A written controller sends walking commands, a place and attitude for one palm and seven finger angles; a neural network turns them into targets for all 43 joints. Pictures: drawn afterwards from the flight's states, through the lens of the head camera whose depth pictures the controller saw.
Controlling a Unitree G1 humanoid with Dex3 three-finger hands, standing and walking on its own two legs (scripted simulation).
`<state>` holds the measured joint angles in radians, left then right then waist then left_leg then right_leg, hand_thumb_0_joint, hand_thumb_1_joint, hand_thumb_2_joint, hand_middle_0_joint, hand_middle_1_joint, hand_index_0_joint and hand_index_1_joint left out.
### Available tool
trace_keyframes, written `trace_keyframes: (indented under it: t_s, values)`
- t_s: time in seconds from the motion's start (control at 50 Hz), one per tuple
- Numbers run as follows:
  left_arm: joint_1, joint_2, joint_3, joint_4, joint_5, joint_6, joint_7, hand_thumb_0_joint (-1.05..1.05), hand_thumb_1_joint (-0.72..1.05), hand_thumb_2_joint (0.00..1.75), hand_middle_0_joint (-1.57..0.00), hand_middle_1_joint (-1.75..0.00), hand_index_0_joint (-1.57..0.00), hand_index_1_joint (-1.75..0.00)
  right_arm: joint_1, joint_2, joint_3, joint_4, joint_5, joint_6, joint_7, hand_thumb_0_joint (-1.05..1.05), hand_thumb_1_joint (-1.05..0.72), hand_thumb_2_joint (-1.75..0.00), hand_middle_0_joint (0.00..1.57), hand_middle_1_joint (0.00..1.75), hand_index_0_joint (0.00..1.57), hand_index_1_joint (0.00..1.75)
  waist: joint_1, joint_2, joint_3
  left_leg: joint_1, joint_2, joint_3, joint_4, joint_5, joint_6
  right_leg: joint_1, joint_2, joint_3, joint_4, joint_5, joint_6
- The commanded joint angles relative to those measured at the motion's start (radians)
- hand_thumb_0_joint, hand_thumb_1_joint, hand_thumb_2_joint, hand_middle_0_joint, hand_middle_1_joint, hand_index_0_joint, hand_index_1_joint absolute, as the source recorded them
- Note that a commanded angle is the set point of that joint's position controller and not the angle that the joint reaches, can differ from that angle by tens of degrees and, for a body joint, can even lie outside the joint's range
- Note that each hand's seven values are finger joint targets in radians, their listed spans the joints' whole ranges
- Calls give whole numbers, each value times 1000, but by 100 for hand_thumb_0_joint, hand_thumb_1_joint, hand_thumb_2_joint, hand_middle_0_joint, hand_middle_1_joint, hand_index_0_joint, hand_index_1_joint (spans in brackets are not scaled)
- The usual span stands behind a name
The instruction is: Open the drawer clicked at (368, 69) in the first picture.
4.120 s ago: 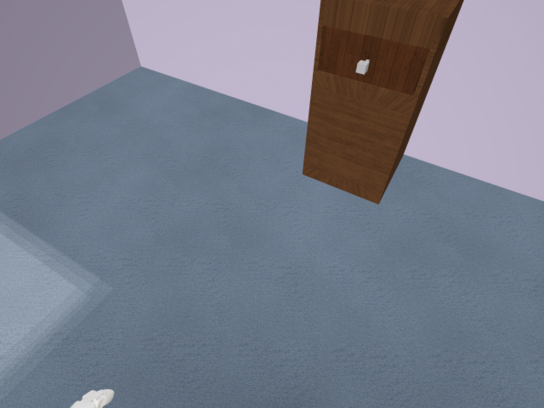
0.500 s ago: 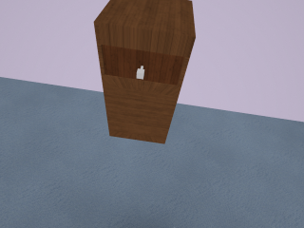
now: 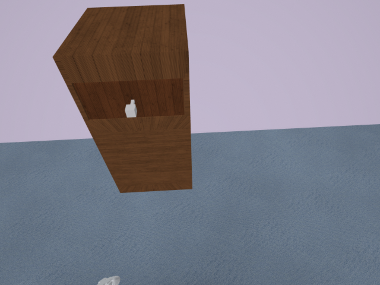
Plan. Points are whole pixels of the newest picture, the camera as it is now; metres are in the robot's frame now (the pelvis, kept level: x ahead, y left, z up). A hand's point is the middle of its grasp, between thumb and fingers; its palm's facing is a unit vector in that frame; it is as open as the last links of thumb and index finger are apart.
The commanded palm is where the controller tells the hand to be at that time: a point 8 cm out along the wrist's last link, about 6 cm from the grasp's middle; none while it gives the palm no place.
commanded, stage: take the last steps up to it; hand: left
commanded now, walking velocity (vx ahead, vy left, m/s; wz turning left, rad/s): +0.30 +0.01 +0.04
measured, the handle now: (131, 107) +0.73 +0.21 -0.07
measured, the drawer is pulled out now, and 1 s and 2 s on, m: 0.00 0.00 0.00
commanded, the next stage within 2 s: come to a stop and stand still in 0.46 s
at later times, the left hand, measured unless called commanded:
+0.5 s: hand out of the picture +0.04 +0.17 -0.18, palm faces +0.12 -0.98 -0.13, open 7.4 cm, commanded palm none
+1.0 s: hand (125, 234) +0.29 +0.18 -0.16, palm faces +0.03 -0.97 -0.24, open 7.3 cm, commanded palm none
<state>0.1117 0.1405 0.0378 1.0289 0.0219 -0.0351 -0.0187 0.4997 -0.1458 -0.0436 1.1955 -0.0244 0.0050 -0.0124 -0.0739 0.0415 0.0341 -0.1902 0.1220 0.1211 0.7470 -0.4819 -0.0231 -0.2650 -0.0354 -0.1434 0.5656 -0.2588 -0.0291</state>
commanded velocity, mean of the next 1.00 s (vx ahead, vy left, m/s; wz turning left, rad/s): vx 0.03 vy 0.03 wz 0.00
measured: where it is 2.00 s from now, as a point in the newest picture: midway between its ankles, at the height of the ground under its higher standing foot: outside the picture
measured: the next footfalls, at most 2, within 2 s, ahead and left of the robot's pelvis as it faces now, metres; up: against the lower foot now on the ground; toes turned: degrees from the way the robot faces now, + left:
left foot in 0.44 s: +0.25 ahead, +0.13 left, +0.00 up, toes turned +10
right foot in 0.76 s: +0.29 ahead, -0.11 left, +0.00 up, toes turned -6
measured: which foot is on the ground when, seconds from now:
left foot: up 0.00-0.42, down 0.44-0.82, up 0.84-1.00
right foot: down 0.00-0.44, up 0.46-0.74, down 0.76-1.00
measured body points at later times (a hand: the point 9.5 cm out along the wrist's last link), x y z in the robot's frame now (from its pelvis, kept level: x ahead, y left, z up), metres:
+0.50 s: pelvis +0.15 +0.02 -0.01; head +0.17 +0.04 +0.44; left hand +0.04 +0.22 -0.16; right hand +0.27 -0.20 -0.14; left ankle +0.21 +0.12 -0.73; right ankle +0.03 -0.09 -0.68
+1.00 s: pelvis +0.20 +0.00 +0.01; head +0.24 -0.02 +0.45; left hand +0.29 +0.23 -0.14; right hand +0.22 -0.23 -0.16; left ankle +0.15 +0.12 -0.68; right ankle +0.25 -0.11 -0.73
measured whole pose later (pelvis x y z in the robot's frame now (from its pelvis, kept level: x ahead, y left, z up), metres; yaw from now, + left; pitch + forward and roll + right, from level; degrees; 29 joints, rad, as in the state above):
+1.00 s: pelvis +0.20 +0.00 +0.01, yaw +1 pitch +0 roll +1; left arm 0.12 0.15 0.03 1.00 0.03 0.02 0.04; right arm 0.23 -0.16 -0.06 1.08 -0.01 0.06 -0.02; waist -0.01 0.03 0.08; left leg -0.33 0.01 0.05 0.90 -0.52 -0.03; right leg -0.33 -0.06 -0.11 0.53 -0.20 -0.03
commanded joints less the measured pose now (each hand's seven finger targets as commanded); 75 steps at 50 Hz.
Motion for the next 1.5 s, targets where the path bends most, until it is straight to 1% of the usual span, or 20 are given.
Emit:
trace_keyframes:
  t_s: [0.0, 0.1, 0.32, 0.38, 0.4, 0.42, 0.5, 0.62, 0.72, 0.78, 0.8, 0.86, 1.0, 1.06, 1.08, 1.12, 1.16, 1.32, 1.4, 1.48]
  values:
    - [247, 179, 47, 51, -9, -7, 37, 0, 90, 90, -20, -30, -20, -30, -159, -72, -21, -136, -1, -28, 9, 0, -90, -90, 20, 30, 20, 30, 134, -240, 96, -473, 30, -71, 382, 50, 24, 164, -351, 448, -440, -319, -124]
    - [213, 74, 22, 25, 1, -37, 43, 0, 90, 90, -20, -30, -20, -30, -96, -18, -28, -116, -9, -10, 19, 0, -90, -90, 20, 30, 20, 30, 50, -124, 109, -374, 37, -52, 294, 226, -12, 48, -247, 173, -434, 24, -99]
    - [327, 144, 20, 81, 4, -42, 42, 0, 90, 90, -20, -30, -20, -30, -367, -56, -12, -235, 3, -40, 40, 0, -90, -90, 20, 30, 20, 30, 103, -162, 90, -281, -20, -1, -93, 246, 26, 195, -249, 148, -311, 360, -115]
    - [320, 136, 18, 87, -3, -33, 39, 0, 90, 90, -20, -30, -20, -30, -172, -104, -21, -173, -6, -53, 21, 0, -90, -90, 20, 30, 20, 30, 7, -41, -10, 81, -69, 26, -255, 355, 51, 87, -167, 68, -13, 450, -62]
    - [350, 99, 11, 76, -10, -31, 35, 0, 90, 90, -20, -30, -20, -30, -55, -192, -38, -145, -17, -63, 9, 0, -90, -90, 20, 30, 20, 30, -27, 113, -116, 295, 107, -178, -294, 490, 113, -70, -73, 8, 223, 233, -11]
    - [359, 56, -1, 53, -18, -34, 29, 0, 90, 90, -20, -30, -20, -30, 20, -273, -51, -132, -7, -59, -1, 0, -90, -90, 20, 30, 20, 30, -30, 299, -197, 413, 325, -440, -377, 661, 223, -243, 22, -10, 505, -319, 19]
    - [260, 58, 12, 55, -1, -10, 24, 0, 90, 90, -20, -30, -20, -30, -198, -145, -15, -176, 5, -61, -14, 0, -90, -90, 20, 30, 20, 30, 39, 58, 8, 53, 252, -266, -499, 473, 198, -264, -92, 119, 629, -182, 25]
    - [312, -13, -5, 66, -6, 35, 43, 0, 90, 90, -20, -30, -20, -30, -266, -107, -2, -177, 4, -57, -26, 0, -90, -90, 20, 30, 20, 30, 97, 26, -30, -63, 171, -87, -452, 748, 178, -35, -70, 91, 237, -78, 63]
    - [293, 77, 7, 49, 3, 35, 51, 0, 90, 90, -20, -30, -20, -30, -283, -113, -13, -158, 15, -24, -23, 0, -90, -90, 20, 30, 20, 30, 115, 15, -20, -88, 85, -54, -323, 508, 88, 89, -66, 97, -97, 214, 60]
    - [197, 188, 19, 4, 4, 36, 53, 0, 90, 90, -20, -30, -20, -30, -210, -57, -10, -153, 20, 3, -8, 0, -90, -90, 20, 30, 20, 30, 65, -104, 14, -105, -55, -11, -207, 181, 17, 4, -249, 249, -156, 444, -48]
    - [178, 206, 26, -3, 2, 34, 54, 0, 90, 90, -20, -30, -20, -30, -199, -48, -13, -143, 18, 19, -12, 0, -90, -90, 20, 30, 20, 30, 63, -220, -21, -78, -68, 4, -116, 116, 5, 0, -283, 303, -203, 450, -90]
    - [148, 192, 31, -22, 1, 41, 66, 0, 90, 90, -20, -30, -20, -30, -207, -69, -24, -153, 16, 38, -15, 0, -90, -90, 20, 30, 20, 30, 88, -237, -36, -147, -75, -72, 148, -54, 7, 24, -327, 320, -238, 550, -171]
    - [93, 214, 61, -66, 13, 48, 74, 0, 90, 90, -20, -30, -20, -30, -199, -64, -21, -180, 19, 28, -10, 0, -90, -90, 20, 30, 20, 30, 99, -192, -132, -167, -85, -96, 8, -17, -15, 178, -301, 260, -166, 591, -165]
    - [61, 197, 56, -62, 2, 57, 66, 0, 90, 90, -20, -30, -20, -30, -112, -54, -17, -154, 17, 16, -10, 0, -90, -90, 20, 30, 20, 30, 58, -212, -135, 25, -102, -52, -298, 227, -8, 71, -231, 210, -118, 347, -79]
    - [59, 168, 47, -69, -6, 61, 62, 0, 90, 90, -20, -30, -20, -30, -97, -80, -18, -150, 13, 8, -10, 0, -90, -90, 20, 30, 20, 30, 54, -131, -129, 86, -66, -85, -368, 290, 6, 4, -172, 173, -68, 223, -35]
    - [39, 88, 30, -95, -12, 71, 51, 0, 90, 90, -20, -30, -20, -30, -192, -181, -30, -200, -2, 4, -15, 0, -90, -90, 20, 30, 20, 30, 76, 193, -23, -80, 190, -359, -527, 359, 124, -97, -27, 65, 91, -117, 46]
    - [28, 98, 34, -80, 1, 84, 51, 0, 90, 90, -20, -30, -20, -30, -283, -156, -18, -218, -6, -3, -22, 0, -90, -90, 20, 30, 20, 30, 91, 200, 41, -209, 176, -327, -583, 284, 163, -63, -28, 132, 253, -186, 38]
    - [107, 77, 2, -3, -12, 50, 49, 0, 90, 90, -20, -30, -20, -30, -192, -149, -8, -144, 8, -17, -33, 0, -90, -90, 20, 30, 20, 30, 69, 66, -59, 173, 96, -193, -384, 818, 150, -30, -17, 104, -54, -72, 57]
    - [185, 134, -5, 50, -11, 21, 62, 0, 90, 90, -20, -30, -20, -30, -201, -97, 3, -140, 28, -24, -25, 0, -90, -90, 20, 30, 20, 30, 61, -76, -100, 61, -10, -120, -332, 532, 40, 168, -149, 218, -171, 482, 0]
    - [172, 111, -16, 64, -14, 19, 64, 0, 90, 90, -20, -30, -20, -30, -205, -100, 11, -108, 19, -12, -24, 0, -90, -90, 20, 30, 20, 30, 59, -177, -56, 94, -8, -104, -368, 456, 29, 105, -112, 193, -188, 383, -2]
